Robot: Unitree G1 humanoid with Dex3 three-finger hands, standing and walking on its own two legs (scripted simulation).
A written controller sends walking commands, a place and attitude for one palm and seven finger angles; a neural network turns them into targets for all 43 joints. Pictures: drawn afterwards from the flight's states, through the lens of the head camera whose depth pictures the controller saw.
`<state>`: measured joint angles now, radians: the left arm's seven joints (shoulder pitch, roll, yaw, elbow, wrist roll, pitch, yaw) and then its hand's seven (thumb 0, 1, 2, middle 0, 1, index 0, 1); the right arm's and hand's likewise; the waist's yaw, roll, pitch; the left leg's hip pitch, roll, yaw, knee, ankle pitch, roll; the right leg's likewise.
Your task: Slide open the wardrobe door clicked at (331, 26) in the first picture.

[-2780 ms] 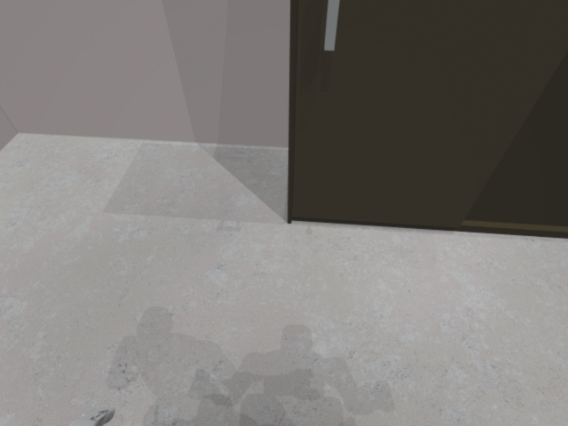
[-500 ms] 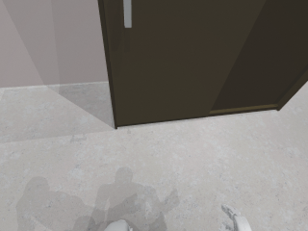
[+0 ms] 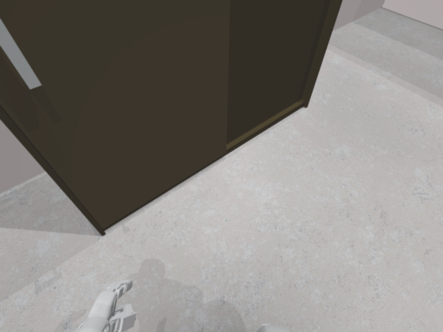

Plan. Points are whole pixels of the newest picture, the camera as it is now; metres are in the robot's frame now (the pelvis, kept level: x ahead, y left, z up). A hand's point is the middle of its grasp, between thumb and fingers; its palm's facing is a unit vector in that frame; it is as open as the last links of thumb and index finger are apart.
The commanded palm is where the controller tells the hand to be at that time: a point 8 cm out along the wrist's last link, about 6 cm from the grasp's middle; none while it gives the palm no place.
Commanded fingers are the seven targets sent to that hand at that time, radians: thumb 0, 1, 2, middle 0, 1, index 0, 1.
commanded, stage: walk to a spot facing it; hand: left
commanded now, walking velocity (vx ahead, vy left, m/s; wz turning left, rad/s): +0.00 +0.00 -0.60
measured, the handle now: (4, 37) +0.67 +0.45 +0.18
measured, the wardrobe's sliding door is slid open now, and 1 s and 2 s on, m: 0.00 0.00 0.00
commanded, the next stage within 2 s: turn to face it in 1.64 s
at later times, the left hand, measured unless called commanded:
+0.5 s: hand out of the picture +0.12 +0.25 -0.16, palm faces -0.20 -0.96 -0.19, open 7.4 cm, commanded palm none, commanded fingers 0.00 0.90 0.90 -0.20 -0.30 -0.20 -0.30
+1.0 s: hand (144, 330) +0.15 +0.15 -0.13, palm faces -0.52 -0.82 -0.25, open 7.3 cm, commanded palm none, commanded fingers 0.00 0.90 0.90 -0.20 -0.30 -0.20 -0.30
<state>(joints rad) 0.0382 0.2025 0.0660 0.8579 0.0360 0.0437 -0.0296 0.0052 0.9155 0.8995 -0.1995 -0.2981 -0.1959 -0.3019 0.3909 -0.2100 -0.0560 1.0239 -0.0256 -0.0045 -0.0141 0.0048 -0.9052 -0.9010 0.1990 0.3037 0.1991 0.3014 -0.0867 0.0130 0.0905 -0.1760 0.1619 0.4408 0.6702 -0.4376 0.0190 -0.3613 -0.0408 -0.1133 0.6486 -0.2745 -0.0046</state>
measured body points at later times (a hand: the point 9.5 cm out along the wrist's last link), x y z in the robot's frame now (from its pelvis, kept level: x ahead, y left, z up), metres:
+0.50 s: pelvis +0.00 +0.06 +0.01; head +0.03 +0.09 +0.46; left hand +0.13 +0.30 -0.14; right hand +0.04 -0.20 -0.10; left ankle +0.05 +0.15 -0.72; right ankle -0.03 -0.08 -0.64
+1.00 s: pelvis -0.02 +0.03 +0.02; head -0.03 +0.01 +0.47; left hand +0.18 +0.19 -0.11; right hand -0.15 -0.20 -0.14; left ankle +0.07 +0.14 -0.65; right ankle -0.08 -0.05 -0.72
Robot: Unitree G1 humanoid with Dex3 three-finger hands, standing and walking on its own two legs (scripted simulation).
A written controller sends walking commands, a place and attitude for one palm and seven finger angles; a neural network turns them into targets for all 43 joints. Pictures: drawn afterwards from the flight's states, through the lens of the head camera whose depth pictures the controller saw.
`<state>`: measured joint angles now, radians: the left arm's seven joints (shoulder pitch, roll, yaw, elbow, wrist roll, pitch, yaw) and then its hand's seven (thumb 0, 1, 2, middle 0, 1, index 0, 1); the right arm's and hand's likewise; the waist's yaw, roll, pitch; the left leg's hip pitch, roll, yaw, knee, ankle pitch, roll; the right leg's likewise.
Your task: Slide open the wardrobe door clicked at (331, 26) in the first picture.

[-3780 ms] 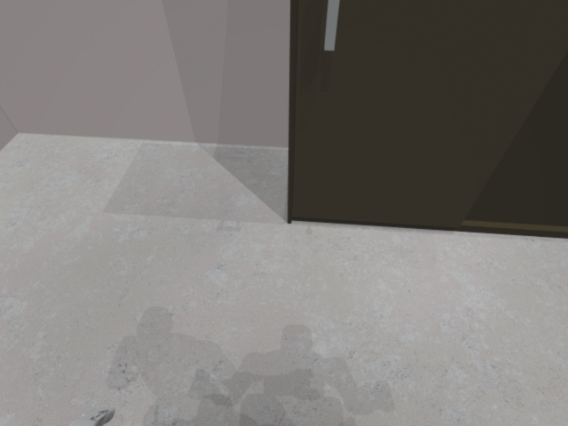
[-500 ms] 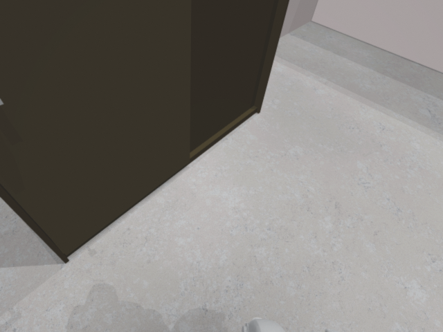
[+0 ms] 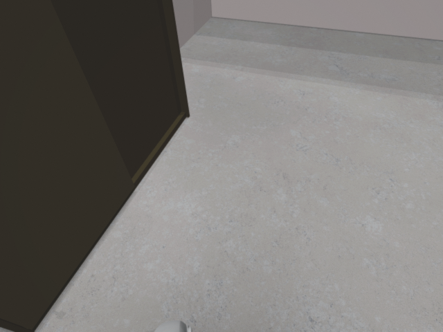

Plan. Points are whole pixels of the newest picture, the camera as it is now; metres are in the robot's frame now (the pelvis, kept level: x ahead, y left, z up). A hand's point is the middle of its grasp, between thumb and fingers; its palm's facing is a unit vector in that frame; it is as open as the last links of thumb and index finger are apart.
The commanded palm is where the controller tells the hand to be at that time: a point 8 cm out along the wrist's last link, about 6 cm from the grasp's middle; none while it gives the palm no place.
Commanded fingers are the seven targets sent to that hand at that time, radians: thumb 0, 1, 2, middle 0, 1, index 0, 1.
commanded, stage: walk to a spot facing it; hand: left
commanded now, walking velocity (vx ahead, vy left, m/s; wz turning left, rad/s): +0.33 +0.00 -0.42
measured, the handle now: out of the picture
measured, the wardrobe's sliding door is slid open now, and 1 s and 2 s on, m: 0.00 0.00 0.00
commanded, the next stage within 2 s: turn to face it in 0.64 s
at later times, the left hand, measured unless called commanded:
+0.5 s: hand (121, 301) +0.22 +0.25 -0.17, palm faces -0.21 -0.96 -0.17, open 7.4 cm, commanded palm none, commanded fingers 0.00 0.90 0.90 -0.20 -0.30 -0.20 -0.30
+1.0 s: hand (202, 223) +0.41 +0.08 -0.16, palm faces -0.45 -0.87 -0.18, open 7.3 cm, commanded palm none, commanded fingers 0.00 0.90 0.90 -0.20 -0.30 -0.20 -0.30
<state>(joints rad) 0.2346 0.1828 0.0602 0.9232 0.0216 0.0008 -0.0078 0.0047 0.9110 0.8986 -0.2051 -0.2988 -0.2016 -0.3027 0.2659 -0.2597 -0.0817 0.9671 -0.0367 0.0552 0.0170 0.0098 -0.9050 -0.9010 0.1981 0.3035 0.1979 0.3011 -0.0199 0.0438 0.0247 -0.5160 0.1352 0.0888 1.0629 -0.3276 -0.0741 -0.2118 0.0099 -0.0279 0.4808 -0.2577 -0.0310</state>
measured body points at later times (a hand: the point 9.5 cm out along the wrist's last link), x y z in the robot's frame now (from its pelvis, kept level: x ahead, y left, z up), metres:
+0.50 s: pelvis +0.13 +0.06 +0.01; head +0.15 +0.09 +0.46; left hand +0.23 +0.30 -0.15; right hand +0.09 -0.18 -0.13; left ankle +0.13 +0.14 -0.74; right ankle +0.09 -0.09 -0.64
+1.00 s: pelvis +0.22 -0.01 -0.01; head +0.25 -0.03 +0.44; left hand +0.44 +0.13 -0.15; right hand +0.13 -0.21 -0.17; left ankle +0.25 +0.13 -0.68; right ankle +0.22 -0.10 -0.74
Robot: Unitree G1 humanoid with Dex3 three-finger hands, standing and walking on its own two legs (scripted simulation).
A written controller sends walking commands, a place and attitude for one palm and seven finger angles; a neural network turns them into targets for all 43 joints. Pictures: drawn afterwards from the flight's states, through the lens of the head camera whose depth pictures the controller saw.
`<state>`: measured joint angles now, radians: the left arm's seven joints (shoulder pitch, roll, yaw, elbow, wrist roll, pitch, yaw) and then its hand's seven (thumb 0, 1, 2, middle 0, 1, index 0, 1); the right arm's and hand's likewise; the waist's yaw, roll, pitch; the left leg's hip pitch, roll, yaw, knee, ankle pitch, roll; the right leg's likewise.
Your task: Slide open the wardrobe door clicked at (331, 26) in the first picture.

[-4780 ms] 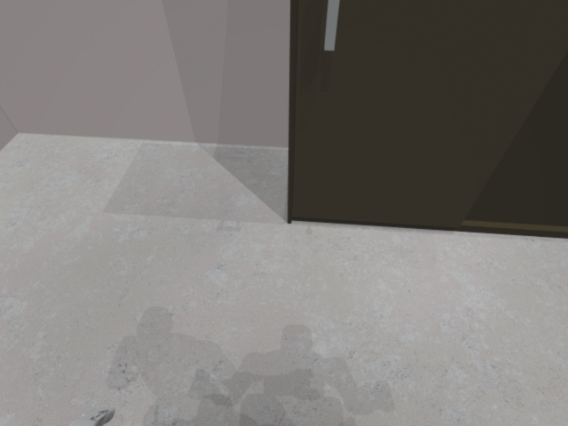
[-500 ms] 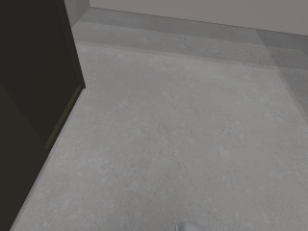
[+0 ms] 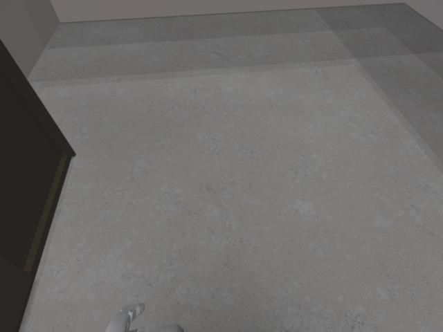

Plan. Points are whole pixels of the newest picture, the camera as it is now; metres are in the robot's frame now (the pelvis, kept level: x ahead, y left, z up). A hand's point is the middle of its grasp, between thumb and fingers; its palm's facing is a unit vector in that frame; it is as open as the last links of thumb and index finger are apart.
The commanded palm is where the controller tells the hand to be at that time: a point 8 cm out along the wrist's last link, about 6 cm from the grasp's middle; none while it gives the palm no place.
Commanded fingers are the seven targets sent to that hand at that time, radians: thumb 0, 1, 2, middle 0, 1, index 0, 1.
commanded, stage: turn to face it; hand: left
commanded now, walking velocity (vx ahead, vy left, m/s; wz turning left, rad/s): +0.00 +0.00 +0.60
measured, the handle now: out of the picture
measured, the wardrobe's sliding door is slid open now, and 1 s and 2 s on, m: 0.00 0.00 0.00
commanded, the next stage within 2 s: none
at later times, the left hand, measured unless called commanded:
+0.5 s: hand out of the picture +0.02 +0.29 -0.16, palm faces +0.32 -0.91 -0.26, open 7.3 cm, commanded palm none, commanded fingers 0.00 0.90 0.90 -0.20 -0.30 -0.20 -0.30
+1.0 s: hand out of the picture -0.03 +0.18 -0.13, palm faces +0.56 -0.78 -0.29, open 7.3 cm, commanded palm none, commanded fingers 0.00 0.90 0.90 -0.20 -0.30 -0.20 -0.30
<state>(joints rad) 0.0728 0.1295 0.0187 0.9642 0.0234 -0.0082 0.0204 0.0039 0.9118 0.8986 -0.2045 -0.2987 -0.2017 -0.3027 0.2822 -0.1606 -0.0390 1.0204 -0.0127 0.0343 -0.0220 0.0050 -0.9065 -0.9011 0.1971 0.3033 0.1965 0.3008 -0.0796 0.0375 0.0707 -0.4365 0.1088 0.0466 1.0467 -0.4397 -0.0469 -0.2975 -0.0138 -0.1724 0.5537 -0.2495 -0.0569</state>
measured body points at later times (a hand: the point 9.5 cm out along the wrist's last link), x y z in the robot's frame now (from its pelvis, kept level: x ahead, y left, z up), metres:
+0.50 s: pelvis +0.01 +0.05 +0.01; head +0.04 +0.09 +0.46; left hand +0.00 +0.33 -0.14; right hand +0.14 -0.18 -0.12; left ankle +0.02 +0.11 -0.73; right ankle +0.03 -0.14 -0.64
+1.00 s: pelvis +0.01 -0.03 +0.01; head +0.04 -0.05 +0.46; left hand -0.06 +0.23 -0.11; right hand +0.21 -0.22 -0.14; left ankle -0.08 +0.09 -0.64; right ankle +0.06 -0.12 -0.73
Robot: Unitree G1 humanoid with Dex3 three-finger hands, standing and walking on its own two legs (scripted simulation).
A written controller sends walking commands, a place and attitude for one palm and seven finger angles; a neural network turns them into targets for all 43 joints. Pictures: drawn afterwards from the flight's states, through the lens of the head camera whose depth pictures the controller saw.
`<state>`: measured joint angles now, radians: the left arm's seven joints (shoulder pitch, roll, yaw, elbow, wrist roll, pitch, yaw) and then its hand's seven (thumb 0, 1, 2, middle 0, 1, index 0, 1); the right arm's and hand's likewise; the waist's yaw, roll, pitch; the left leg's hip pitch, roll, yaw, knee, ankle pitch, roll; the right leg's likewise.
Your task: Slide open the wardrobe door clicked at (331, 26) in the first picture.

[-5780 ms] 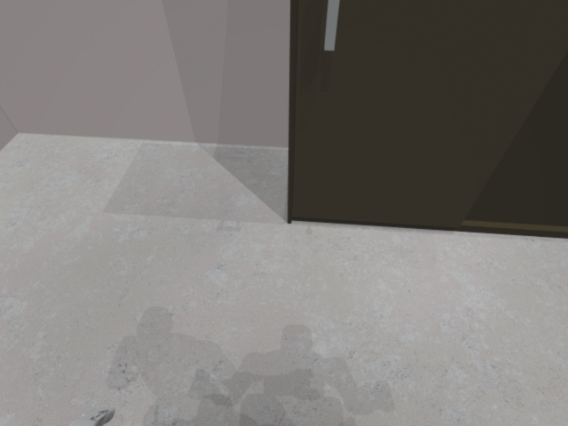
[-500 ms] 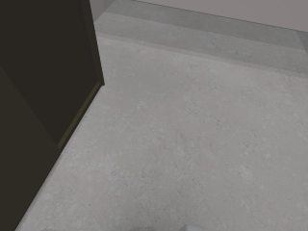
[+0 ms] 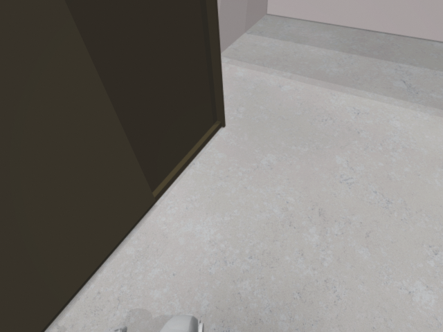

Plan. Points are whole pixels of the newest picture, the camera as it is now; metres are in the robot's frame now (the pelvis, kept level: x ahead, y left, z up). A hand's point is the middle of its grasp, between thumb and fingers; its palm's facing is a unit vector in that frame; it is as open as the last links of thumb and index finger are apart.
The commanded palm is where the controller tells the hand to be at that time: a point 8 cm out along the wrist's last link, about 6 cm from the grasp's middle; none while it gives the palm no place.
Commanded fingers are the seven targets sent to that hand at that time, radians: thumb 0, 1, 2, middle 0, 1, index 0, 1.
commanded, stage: turn to face it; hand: left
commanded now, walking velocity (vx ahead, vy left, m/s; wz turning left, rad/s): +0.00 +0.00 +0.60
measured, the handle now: out of the picture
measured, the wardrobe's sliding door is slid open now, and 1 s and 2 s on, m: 0.00 0.00 0.00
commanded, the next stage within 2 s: take the last steps up to it in 1.66 s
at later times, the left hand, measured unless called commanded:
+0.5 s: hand out of the picture -0.01 +0.30 -0.17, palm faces +0.34 -0.90 -0.27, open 7.4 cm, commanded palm none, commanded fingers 0.00 0.90 0.90 -0.20 -0.30 -0.20 -0.30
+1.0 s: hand out of the picture -0.05 +0.22 -0.14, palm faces +0.57 -0.77 -0.28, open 7.3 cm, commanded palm none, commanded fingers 0.00 0.90 0.90 -0.20 -0.30 -0.20 -0.30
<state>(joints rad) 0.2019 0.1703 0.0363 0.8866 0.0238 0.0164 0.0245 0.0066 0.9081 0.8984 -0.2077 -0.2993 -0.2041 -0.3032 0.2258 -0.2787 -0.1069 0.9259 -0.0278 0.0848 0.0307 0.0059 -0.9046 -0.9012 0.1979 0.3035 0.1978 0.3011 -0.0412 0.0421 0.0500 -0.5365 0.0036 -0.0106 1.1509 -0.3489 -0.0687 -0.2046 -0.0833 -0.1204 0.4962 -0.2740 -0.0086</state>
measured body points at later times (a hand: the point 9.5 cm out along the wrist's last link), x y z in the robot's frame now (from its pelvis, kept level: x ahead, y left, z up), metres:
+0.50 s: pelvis -0.02 +0.06 +0.00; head +0.02 +0.09 +0.45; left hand -0.03 +0.34 -0.15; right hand +0.16 -0.16 -0.13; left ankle -0.04 +0.15 -0.74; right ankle +0.02 -0.10 -0.67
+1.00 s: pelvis -0.02 +0.00 +0.00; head +0.03 +0.00 +0.45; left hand -0.08 +0.26 -0.12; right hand +0.17 -0.19 -0.16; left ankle -0.13 +0.12 -0.66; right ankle +0.05 -0.08 -0.74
